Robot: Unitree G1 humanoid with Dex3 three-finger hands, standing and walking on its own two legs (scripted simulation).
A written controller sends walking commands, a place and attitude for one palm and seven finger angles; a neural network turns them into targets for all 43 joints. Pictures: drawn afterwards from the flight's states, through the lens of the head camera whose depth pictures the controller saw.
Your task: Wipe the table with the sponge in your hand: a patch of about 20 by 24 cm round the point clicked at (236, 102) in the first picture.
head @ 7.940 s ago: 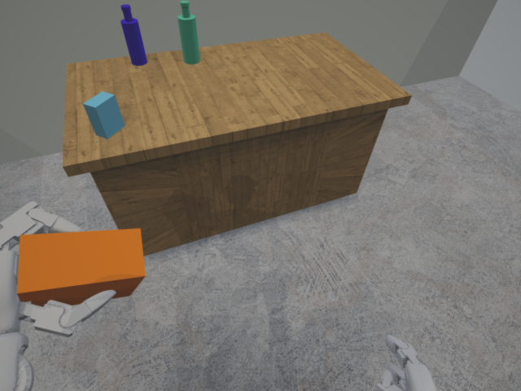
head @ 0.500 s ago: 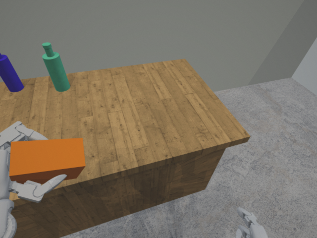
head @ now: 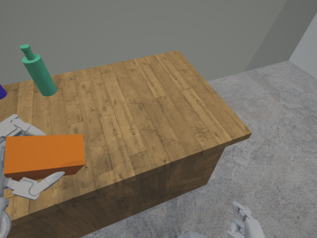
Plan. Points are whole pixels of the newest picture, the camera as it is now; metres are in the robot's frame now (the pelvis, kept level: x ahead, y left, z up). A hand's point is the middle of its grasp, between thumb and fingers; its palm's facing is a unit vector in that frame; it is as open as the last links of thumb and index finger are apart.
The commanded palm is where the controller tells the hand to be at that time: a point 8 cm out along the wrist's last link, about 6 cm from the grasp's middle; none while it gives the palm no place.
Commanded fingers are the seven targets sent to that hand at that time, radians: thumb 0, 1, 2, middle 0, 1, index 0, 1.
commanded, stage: shuffle to correct the standing spot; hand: left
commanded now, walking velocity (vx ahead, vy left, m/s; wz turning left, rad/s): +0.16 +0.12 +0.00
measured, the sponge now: (57, 157) +0.23 +0.21 +0.15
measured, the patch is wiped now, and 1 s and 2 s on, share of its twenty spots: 0.00 0.00 0.00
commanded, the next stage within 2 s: come to a stop and stand still in 0.54 s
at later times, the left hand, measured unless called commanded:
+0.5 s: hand (24, 148) +0.23 +0.25 +0.18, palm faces +0.37 -0.84 -0.40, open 9.7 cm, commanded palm +0.18 +0.30 +0.18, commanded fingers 0.00 0.10 1.30 -1.20 -1.60 -1.20 -1.60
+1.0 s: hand (0, 135) +0.26 +0.31 +0.18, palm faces +0.39 -0.83 -0.39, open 9.7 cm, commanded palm +0.19 +0.35 +0.18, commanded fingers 0.00 0.10 1.30 -1.20 -1.60 -1.20 -1.60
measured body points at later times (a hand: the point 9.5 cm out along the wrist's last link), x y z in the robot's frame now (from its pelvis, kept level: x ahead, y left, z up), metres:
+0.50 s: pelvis +0.02 +0.02 +0.00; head +0.02 +0.03 +0.45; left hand +0.21 +0.30 +0.20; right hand +0.19 -0.24 -0.06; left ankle +0.03 +0.15 -0.73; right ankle +0.10 -0.07 -0.73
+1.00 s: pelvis +0.04 +0.07 +0.00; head +0.04 +0.08 +0.45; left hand +0.23 +0.36 +0.20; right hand +0.21 -0.14 -0.07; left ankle +0.07 +0.19 -0.73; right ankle +0.07 -0.05 -0.73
